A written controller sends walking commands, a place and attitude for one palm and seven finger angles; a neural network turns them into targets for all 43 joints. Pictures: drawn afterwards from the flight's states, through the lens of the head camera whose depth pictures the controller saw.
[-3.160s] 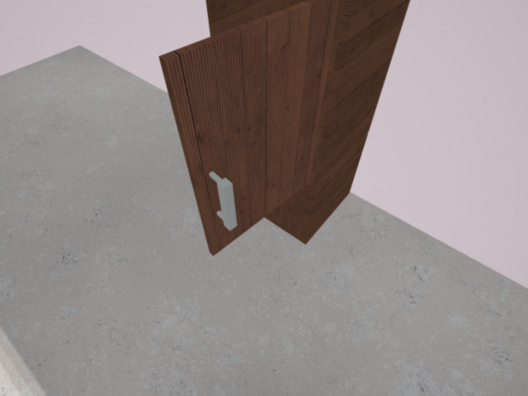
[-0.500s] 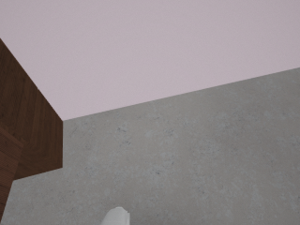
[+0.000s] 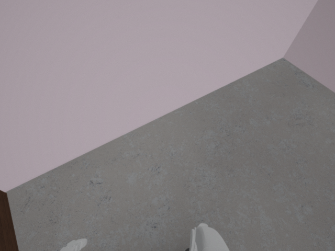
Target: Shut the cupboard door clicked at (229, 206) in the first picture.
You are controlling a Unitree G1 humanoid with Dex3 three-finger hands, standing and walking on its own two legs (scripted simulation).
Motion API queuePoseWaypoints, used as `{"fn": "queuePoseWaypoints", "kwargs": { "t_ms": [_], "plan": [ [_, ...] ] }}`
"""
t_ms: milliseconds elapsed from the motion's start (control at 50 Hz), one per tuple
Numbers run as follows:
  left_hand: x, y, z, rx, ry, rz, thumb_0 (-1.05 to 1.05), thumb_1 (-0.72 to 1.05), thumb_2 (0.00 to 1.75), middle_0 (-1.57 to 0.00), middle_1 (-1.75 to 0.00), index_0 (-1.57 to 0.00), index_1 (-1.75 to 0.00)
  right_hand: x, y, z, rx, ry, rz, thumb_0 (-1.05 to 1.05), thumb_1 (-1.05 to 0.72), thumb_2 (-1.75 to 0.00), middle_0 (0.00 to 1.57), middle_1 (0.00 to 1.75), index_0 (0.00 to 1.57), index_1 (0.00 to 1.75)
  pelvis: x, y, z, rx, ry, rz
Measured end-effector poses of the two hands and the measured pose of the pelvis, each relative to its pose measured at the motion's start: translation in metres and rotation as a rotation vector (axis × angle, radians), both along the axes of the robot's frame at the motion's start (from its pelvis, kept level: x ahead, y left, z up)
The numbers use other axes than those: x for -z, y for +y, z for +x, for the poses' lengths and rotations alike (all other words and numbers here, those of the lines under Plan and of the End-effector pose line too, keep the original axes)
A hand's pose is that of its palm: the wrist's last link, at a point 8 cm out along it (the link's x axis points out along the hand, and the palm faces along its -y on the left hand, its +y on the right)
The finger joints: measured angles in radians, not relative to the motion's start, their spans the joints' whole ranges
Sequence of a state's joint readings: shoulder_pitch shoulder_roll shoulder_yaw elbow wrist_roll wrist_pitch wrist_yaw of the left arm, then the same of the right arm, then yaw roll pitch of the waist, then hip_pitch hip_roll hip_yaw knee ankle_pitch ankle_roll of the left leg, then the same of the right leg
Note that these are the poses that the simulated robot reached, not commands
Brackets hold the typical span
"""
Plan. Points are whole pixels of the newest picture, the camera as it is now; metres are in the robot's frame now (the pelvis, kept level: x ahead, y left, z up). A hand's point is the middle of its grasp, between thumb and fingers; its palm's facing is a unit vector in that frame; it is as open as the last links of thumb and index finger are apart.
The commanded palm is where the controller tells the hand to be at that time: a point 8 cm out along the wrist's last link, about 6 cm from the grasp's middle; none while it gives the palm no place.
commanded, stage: walk to a spot facing it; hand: left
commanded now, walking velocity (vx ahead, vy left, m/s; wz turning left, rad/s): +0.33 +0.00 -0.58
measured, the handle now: out of the picture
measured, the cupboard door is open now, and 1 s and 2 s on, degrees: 83 83 83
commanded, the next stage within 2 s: turn to face it in 0.38 s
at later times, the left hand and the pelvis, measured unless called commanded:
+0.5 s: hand (140, 185) +0.31 +0.10 -0.16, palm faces -0.15 -0.95 -0.26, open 7.3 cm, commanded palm none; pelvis +0.25 -0.09 +0.00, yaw -13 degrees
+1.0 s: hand (161, 126) +0.54 +0.05 -0.17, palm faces +0.00 -0.98 -0.18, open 7.4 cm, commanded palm none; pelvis +0.44 -0.13 +0.00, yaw -2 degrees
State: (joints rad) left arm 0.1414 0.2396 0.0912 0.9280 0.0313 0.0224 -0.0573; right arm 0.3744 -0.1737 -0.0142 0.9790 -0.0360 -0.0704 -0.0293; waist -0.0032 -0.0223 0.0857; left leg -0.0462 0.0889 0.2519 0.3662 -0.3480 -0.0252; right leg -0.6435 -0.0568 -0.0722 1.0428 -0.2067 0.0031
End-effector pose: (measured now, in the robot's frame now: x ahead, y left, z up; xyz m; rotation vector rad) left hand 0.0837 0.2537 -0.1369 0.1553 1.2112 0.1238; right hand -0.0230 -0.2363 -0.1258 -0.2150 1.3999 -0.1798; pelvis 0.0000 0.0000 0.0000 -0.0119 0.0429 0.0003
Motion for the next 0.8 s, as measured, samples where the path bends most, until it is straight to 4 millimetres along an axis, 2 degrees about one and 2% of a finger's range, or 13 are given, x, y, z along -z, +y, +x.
{"fn": "queuePoseWaypoints", "kwargs": {
  "t_ms": [60,120,160,200,240,320,400,460,540,620,680,740,800],
  "plan": [
    [0.001,-0.019,0.071,0.092,-0.045,0.000,0.01,0.91,0.90,-0.20,-0.30,-0.19,-0.30,0.007,-0.002,-0.019,0.089,0.101,0.016,0.01,-0.91,-0.90,0.20,0.30,0.20,0.30,0.007,-0.006,0.030,0.037,-0.003,0.009],
    [0.005,-0.045,0.141,0.169,-0.103,0.005,0.01,0.91,0.90,-0.20,-0.30,-0.19,-0.30,0.017,-0.006,-0.027,0.164,0.194,0.038,0.01,-0.91,-0.90,0.20,0.30,0.20,0.30,0.019,-0.020,0.065,0.070,-0.009,0.017],
    [0.009,-0.061,0.178,0.197,-0.155,0.015,0.01,0.91,0.90,-0.20,-0.30,-0.19,-0.30,0.027,-0.013,-0.022,0.200,0.243,0.059,0.01,-0.91,-0.90,0.20,0.30,0.20,0.30,0.030,-0.033,0.090,0.094,-0.023,0.031],
    [0.009,-0.075,0.200,0.209,-0.177,0.025,0.00,0.91,0.90,-0.20,-0.30,-0.19,-0.30,0.033,-0.023,0.000,0.234,0.242,0.070,0.01,-0.91,-0.90,0.21,0.30,0.20,0.30,0.032,-0.044,0.109,0.122,-0.036,0.040],
    [0.006,-0.084,0.209,0.208,-0.151,0.032,0.00,0.91,0.89,-0.20,-0.30,-0.19,-0.30,0.034,-0.036,0.038,0.250,0.179,0.070,0.01,-0.91,-0.90,0.20,0.30,0.20,0.30,0.025,-0.054,0.127,0.133,-0.048,0.043],
    [-0.005,-0.100,0.212,0.212,-0.047,0.045,0.00,0.91,0.89,-0.20,-0.30,-0.19,-0.30,0.026,-0.062,0.137,0.242,-0.018,0.060,0.01,-0.91,-0.90,0.20,0.30,0.20,0.30,0.007,-0.069,0.164,0.175,-0.036,0.054],
    [-0.014,-0.103,0.217,0.189,0.029,0.073,0.00,0.93,0.89,-0.21,-0.30,-0.20,-0.30,0.017,-0.082,0.228,0.224,-0.180,0.059,0.01,-0.91,-0.90,0.20,0.30,0.20,0.30,-0.002,-0.080,0.202,0.211,-0.017,0.061],
    [-0.017,-0.106,0.221,0.163,0.074,0.080,0.00,0.93,0.89,-0.21,-0.30,-0.20,-0.30,0.014,-0.092,0.283,0.213,-0.246,0.061,0.01,-0.91,-0.90,0.20,0.30,0.20,0.30,-0.004,-0.086,0.232,0.229,-0.013,0.060],
    [-0.012,-0.113,0.226,0.126,0.138,0.075,0.00,0.92,0.89,-0.21,-0.30,-0.20,-0.30,0.013,-0.100,0.345,0.188,-0.285,0.065,0.01,-0.91,-0.90,0.20,0.30,0.20,0.30,-0.001,-0.092,0.274,0.238,-0.011,0.055],
    [-0.002,-0.123,0.232,0.086,0.220,0.055,0.00,0.91,0.89,-0.20,-0.30,-0.20,-0.30,0.016,-0.101,0.399,0.156,-0.284,0.066,0.01,-0.91,-0.90,0.20,0.30,0.20,0.30,0.004,-0.096,0.318,0.217,-0.013,0.038],
    [0.008,-0.129,0.244,0.049,0.276,0.030,0.00,0.91,0.89,-0.20,-0.30,-0.20,-0.30,0.018,-0.098,0.429,0.127,-0.261,0.056,0.01,-0.91,-0.90,0.20,0.30,0.20,0.30,0.009,-0.099,0.354,0.180,-0.025,0.018],
    [0.020,-0.133,0.271,0.031,0.298,0.010,0.01,0.90,0.89,-0.21,-0.30,-0.20,-0.30,0.020,-0.098,0.443,0.118,-0.233,0.037,0.01,-0.91,-0.90,0.20,0.30,0.20,0.30,0.014,-0.102,0.384,0.163,-0.026,-0.001],
    [0.022,-0.138,0.317,0.031,0.244,-0.002,0.01,0.90,0.89,-0.21,-0.30,-0.20,-0.30,0.019,-0.099,0.439,0.111,-0.152,0.019,0.00,-0.91,-0.90,0.20,0.30,0.20,0.30,0.012,-0.104,0.403,0.137,-0.023,-0.002]
  ]
}}
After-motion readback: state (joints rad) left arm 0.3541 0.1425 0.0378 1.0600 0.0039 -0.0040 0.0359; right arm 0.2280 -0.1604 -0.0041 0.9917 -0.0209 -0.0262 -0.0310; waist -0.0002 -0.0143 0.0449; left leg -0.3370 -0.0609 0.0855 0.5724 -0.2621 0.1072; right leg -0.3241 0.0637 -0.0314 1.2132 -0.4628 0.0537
